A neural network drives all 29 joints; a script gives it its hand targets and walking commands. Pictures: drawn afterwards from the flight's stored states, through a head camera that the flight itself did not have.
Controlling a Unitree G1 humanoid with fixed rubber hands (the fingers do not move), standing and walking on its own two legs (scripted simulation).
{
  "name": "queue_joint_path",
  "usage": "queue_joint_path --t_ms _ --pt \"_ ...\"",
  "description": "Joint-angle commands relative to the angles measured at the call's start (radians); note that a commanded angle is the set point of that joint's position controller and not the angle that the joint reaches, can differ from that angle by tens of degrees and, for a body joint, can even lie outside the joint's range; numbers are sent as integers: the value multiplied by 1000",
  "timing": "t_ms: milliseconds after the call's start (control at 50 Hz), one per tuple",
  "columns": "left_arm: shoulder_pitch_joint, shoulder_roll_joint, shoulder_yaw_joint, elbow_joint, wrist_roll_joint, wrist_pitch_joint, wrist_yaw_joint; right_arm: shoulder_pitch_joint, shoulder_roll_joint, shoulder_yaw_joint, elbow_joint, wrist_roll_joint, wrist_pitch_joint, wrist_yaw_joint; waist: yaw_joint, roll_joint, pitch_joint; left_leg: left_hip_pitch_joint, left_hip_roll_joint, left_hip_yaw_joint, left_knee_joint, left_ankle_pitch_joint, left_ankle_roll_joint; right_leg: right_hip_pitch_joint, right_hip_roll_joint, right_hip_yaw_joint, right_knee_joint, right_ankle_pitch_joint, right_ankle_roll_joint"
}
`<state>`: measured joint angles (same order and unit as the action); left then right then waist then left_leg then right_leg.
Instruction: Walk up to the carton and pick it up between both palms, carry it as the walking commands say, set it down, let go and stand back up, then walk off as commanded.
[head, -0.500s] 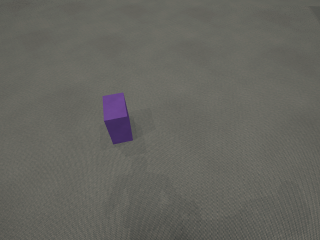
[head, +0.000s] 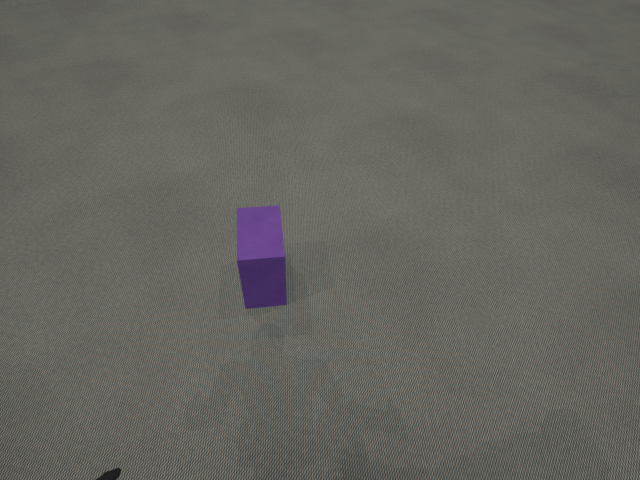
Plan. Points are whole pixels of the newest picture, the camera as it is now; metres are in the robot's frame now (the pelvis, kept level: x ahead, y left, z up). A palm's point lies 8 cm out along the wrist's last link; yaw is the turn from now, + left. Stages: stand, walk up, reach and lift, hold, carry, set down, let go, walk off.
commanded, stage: walk up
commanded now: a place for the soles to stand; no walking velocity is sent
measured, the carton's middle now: (262, 257) +0.95 +0.19 -0.63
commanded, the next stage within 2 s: none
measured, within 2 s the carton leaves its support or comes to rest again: neither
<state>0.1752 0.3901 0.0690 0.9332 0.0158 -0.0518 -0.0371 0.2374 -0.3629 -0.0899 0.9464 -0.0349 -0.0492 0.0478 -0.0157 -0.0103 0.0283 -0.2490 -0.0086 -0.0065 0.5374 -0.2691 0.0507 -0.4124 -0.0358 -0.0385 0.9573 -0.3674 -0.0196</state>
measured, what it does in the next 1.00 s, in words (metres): walks ahead: right foot, then left foot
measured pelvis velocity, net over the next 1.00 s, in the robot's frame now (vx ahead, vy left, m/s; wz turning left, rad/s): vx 0.32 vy -0.03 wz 0.14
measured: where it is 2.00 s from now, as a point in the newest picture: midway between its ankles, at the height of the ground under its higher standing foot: (307, 419)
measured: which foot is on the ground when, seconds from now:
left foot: down 0.00-0.32, up 0.34-0.60, down 0.62-0.96, up 0.98-1.00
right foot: up 0.00-0.28, down 0.30-0.64, up 0.66-0.94, down 0.96-1.00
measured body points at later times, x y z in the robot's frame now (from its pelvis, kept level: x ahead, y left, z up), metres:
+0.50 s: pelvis +0.17 -0.04 -0.01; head +0.19 -0.04 +0.44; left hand +0.24 +0.28 -0.11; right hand +0.27 -0.34 -0.12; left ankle +0.19 +0.09 -0.70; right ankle +0.19 -0.16 -0.74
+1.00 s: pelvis +0.32 -0.03 -0.02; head +0.34 -0.03 +0.43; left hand +0.36 +0.31 -0.12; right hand +0.44 -0.32 -0.13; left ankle +0.30 +0.10 -0.73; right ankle +0.36 -0.15 -0.74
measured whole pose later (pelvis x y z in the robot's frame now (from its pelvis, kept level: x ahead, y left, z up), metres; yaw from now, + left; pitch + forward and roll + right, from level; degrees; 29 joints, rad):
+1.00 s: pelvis +0.32 -0.03 -0.02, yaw +8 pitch +0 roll -1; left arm 0.27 0.39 0.07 0.86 0.02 -0.12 0.01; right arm 0.28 -0.36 -0.09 0.77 -0.03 -0.02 0.06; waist -0.01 0.02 0.05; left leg -0.40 0.00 -0.04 0.83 -0.41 0.05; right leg -0.36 -0.06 -0.09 0.68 -0.30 -0.01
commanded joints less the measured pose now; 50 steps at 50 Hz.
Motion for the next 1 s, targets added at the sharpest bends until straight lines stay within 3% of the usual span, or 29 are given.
queue_joint_path --t_ms 0,60,140,200,220,240,260,280,300,320,360,380,480,540,560,580,600,620,640,660,720,820,860,880,900,920,940,960,980 --pt "-44 200 45 -65 17 -14 -1 108 -245 -62 -88 17 -30 -12 -46 124 67 164 183 -357 -370 -192 73 -212 -20 43 -100 119 19" --pt "-96 184 37 -89 13 -23 1 145 -246 -62 -93 17 -32 -14 -60 117 66 261 199 -327 -328 26 111 -232 -17 30 -202 106 28" --pt "-138 148 17 -120 2 -43 7 162 -245 -58 -112 14 -29 -16 -67 135 22 351 197 -244 -200 497 135 -170 5 -6 -334 77 20" --pt "-75 139 11 -114 -4 -58 17 126 -239 -55 -141 18 -14 -16 -33 137 -38 312 171 -158 -61 697 119 2 43 -67 -505 154 -11" --pt "32 150 18 -86 -4 -66 26 89 -239 -55 -160 25 -9 -15 23 101 -100 231 142 -115 64 702 85 199 52 -81 -615 261 -30" --pt "193 214 41 -55 4 -76 41 52 -199 -41 -192 35 -12 -13 105 12 -205 10 91 -86 279 553 33 514 -44 35 -601 327 -79" --pt "308 315 81 -47 4 -80 56 51 -107 -5 -237 39 -23 -8 152 -219 -285 -303 -43 -37 559 34 -18 758 -336 397 -574 357 -177" --pt "274 367 96 -59 -2 -78 61 40 -161 -13 -228 21 -16 -18 123 -141 -209 -415 -37 -92 660 -263 -16 668 -453 542 -607 311 -248" --pt "209 352 92 -87 -4 -80 59 30 -213 -24 -205 14 -8 -18 94 -35 -114 -453 13 -128 695 -231 -12 570 -435 487 -599 241 -264" --pt "158 315 81 -89 1 -81 50 17 -229 -34 -182 21 -4 -11 68 1 -42 -419 54 -134 674 -179 -10 415 -394 401 -599 189 -249" --pt "104 270 67 -108 8 -83 43 24 -198 -28 -178 27 -10 13 44 -82 50 -382 111 -93 509 -155 -36 278 -308 210 -666 148 -215" --pt "83 263 65 -121 9 -82 39 52 -199 -34 -166 28 -6 23 31 -85 56 -353 109 -71 469 -115 -54 238 -281 141 -682 153 -208" --pt "103 305 83 -147 14 -86 30 -13 -178 -41 -206 9 -2 45 48 -114 3 -284 117 -2 236 -85 -45 209 -316 93 -629 149 -226" --pt "40 305 78 -168 15 -78 29 66 -180 -56 -184 5 -13 43 -17 -116 -54 -91 86 66 112 47 -22 140 -301 35 -525 159 -177" --pt "19 276 66 -176 15 -73 28 128 -200 -67 -157 3 -17 36 -52 -55 -84 39 56 82 78 53 -7 73 -266 -2 -420 113 -143" --pt "43 226 49 -175 15 -71 29 230 -244 -88 -123 -2 -24 23 -99 86 -148 192 16 24 29 -54 25 6 -196 -52 -193 145 -101" --pt "82 155 32 -182 -3 -68 28 269 -336 -113 -143 -17 -27 6 -124 349 -134 234 186 -357 -167 -271 109 -145 -48 -120 148 48 -42" --pt "87 170 28 -194 -9 -57 30 204 -365 -100 -194 -16 -31 -2 -84 336 -67 210 276 -657 -310 -343 163 -317 31 -20 210 -174 -25" --pt "78 244 43 -161 2 -46 35 140 -354 -91 -209 9 -28 -2 -52 196 -10 118 310 -671 -308 -370 180 -282 -18 52 210 -159 -23" --pt "71 257 46 -147 -4 -44 32 106 -314 -84 -210 19 -25 -3 -37 128 34 55 275 -591 -279 -281 175 -257 -35 51 193 -132 -16" --pt "100 225 48 -123 -7 -44 25 89 -290 -70 -205 12 -13 -4 -29 145 53 -53 195 -386 -242 -183 174 -145 -29 10 24 -166 -12" --pt "93 209 51 -129 -6 -56 30 120 -287 -71 -221 2 -3 11 -39 180 31 -37 200 -337 -211 -134 207 -73 -9 -23 -174 -117 -9" --pt "142 200 47 -116 -10 -69 39 79 -276 -65 -236 4 6 15 -4 179 -1 -62 174 -266 -115 8 185 49 13 -54 -327 -38 -17" --pt "213 192 48 -94 -9 -78 46 37 -260 -60 -250 7 14 17 42 151 -36 -115 147 -211 -6 66 152 184 34 -77 -459 56 -27" --pt "303 237 60 -80 3 -91 59 4 -204 -42 -273 12 16 17 97 54 -92 -249 96 -160 189 68 83 385 -16 37 -529 83 -47" --pt "376 346 91 -73 21 -100 74 -3 -117 -14 -311 22 10 15 136 -196 -132 -456 -64 -67 462 -48 0 535 -294 402 -647 -1 -104" --pt "332 405 110 -80 14 -94 83 -13 -150 -14 -304 8 16 0 115 -146 -86 -571 -65 -135 565 -266 -22 511 -452 585 -679 12 -193" --pt "287 404 112 -95 6 -93 88 -25 -209 -31 -289 -3 24 -2 89 -14 -57 -595 -15 -169 613 -243 -27 486 -457 549 -636 49 -233" --pt "264 372 103 -102 3 -93 87 -19 -245 -49 -276 3 25 3 65 43 -20 -567 34 -179 593 -185 -28 414 -433 459 -586 151 -236"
